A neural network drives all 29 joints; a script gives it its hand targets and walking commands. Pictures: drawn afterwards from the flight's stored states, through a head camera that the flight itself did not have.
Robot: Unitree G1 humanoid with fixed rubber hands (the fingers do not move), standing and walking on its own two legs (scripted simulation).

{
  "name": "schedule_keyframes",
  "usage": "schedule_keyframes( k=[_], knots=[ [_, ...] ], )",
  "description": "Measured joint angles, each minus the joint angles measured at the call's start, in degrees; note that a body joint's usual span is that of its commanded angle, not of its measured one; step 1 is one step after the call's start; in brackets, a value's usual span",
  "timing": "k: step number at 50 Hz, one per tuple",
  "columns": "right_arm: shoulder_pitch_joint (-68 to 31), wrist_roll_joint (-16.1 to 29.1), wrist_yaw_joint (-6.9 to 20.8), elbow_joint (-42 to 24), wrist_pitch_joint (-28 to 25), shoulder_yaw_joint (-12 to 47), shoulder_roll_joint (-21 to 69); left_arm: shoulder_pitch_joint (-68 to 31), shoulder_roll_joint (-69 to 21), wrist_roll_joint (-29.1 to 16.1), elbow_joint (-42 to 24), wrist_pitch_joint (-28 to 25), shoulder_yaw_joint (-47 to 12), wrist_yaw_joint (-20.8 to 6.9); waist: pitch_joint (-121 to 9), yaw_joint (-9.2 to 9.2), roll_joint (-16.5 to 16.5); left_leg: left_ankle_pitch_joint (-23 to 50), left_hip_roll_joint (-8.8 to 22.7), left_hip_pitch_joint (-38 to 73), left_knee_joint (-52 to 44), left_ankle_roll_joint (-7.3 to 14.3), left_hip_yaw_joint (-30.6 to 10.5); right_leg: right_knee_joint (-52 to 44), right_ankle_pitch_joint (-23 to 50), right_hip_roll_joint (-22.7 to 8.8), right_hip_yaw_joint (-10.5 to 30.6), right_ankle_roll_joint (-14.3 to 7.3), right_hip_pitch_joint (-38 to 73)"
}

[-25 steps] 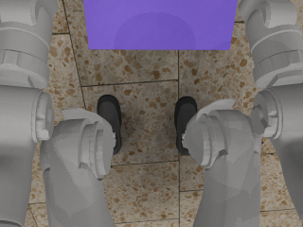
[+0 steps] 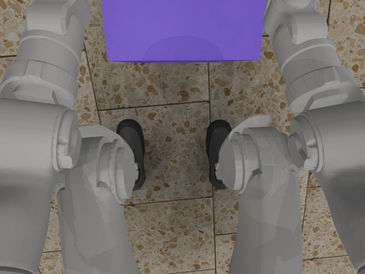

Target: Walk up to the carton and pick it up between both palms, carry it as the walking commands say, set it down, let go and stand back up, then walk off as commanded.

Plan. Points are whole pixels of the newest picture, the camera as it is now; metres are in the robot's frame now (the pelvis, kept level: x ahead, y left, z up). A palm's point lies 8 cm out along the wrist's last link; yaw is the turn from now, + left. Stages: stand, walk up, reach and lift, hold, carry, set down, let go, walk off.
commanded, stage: reach and lift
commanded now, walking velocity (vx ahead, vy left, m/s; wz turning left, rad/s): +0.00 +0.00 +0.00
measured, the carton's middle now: out of the picture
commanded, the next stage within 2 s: none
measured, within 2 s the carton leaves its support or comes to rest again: leaves its support in 0.82 s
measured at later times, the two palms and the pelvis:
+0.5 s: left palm out of the picture +0.56 +0.13 -0.18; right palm out of the picture +0.54 -0.15 -0.18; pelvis +0.00 +0.01 -0.01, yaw -2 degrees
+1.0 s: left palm out of the picture +0.57 +0.13 -0.14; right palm out of the picture +0.55 -0.15 -0.15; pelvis +0.00 +0.01 +0.00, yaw -2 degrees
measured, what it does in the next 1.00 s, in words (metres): stands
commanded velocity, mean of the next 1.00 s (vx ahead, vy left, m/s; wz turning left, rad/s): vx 0.00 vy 0.00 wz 0.00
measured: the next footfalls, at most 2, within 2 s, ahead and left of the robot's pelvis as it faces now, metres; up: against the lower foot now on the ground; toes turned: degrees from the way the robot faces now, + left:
none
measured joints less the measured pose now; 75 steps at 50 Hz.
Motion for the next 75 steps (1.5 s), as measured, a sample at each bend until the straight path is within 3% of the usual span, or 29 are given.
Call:
schedule_keyframes(
  k=[8, 20, 25, 29, 39, 42, 46, 57, 75],
  knots=[
    [-1.6, 2.5, -1.1, 0.5, -0.9, 1.3, -0.3, -2.1, -2.6, 1.2, 0.9, -0.1, -1.2, 1.1, 0.1, 1.14, 1.0, 0.3, 0.1, -1.3, -0.5, 0.5, -0.5, -1.3, 0.6, 0.1, -0.5, 0.4, -0.7],
    [-1.8, -0.5, -2.2, 2.7, -2.6, -1.9, 1.3, -1.2, -3.3, 0.7, 0.9, -0.7, -1.8, 3.2, 0.0, 0.58, 0.7, 0.6, -1.0, 0.1, -0.3, 0.3, 0.4, -0.4, -0.6, 0.6, 1.1, 1.1, 0.0],
    [-0.9, -3.2, -1.5, 2.2, -0.1, -5.3, 2.3, -0.3, -4.5, 5.3, 1.0, 1.2, 3.5, 1.5, -2.5, 1.52, 0.2, -1.2, -1.8, -2.3, 2.5, -1.0, -0.6, 1.4, 0.2, 2.0, 1.1, 1.6, -2.8],
    [-0.7, -6.0, -0.1, 1.0, 3.3, -7.2, 2.3, -0.1, -4.7, 8.3, -0.4, 4.5, 5.8, 0.5, -2.9, 1.84, 0.4, -1.3, -2.2, -3.1, 4.2, -0.7, -1.1, 2.7, 0.3, 2.2, 0.8, 1.9, -3.4],
    [0.4, -10.8, 1.5, -3.8, 8.3, -10.9, 3.0, 1.1, -5.4, 10.8, -6.0, 10.1, 7.1, 1.2, -3.5, 1.33, 1.0, -2.3, -3.0, -2.9, 4.2, -0.7, -0.8, 2.8, -1.1, 2.6, 1.6, 2.6, -2.8],
    [-0.3, -10.2, 0.6, -7.1, 9.5, -9.6, 2.5, -0.3, -4.7, 10.0, -9.3, 11.8, 5.7, 3.0, 0.8, 1.23, 1.0, -2.6, -4.1, 0.2, 3.5, -1.7, -1.6, 2.1, -1.4, 3.9, 2.2, 3.7, 0.2],
    [1.4, -9.3, -1.9, -11.0, 11.3, -9.0, 2.7, 0.2, -5.7, 10.2, -11.8, 12.8, 6.6, 4.0, 0.3, 1.35, 0.8, -2.4, -4.6, 0.7, 2.8, -2.2, -2.1, 1.4, -1.2, 4.4, 2.3, 3.5, 0.6],
    [4.1, -13.5, -1.4, -16.2, 14.2, -15.6, 6.8, 4.0, -8.7, 16.2, -16.4, 14.6, 15.1, 1.5, 0.0, 1.86, 0.8, -1.9, -4.3, 5.4, -0.2, -2.4, -2.3, -1.5, 0.0, 5.0, 2.4, 3.2, 4.7],
    [5.4, -17.9, 0.1, -26.4, 18.3, -21.3, 9.9, 4.6, -10.0, 17.7, -25.4, 19.0, 16.1, 1.1, 0.2, 1.81, 1.2, -1.2, -4.9, 7.9, -4.4, -1.8, -2.7, -6.1, -0.1, 3.8, 2.1, 3.3, 8.3]
  ],
)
